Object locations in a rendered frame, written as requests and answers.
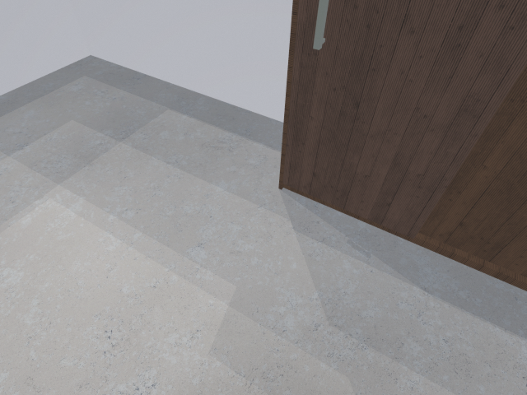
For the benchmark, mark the wardrobe door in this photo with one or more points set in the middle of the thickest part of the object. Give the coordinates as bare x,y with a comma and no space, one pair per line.
382,116
483,211

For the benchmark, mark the handle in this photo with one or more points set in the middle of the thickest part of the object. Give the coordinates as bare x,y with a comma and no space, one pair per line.
320,24

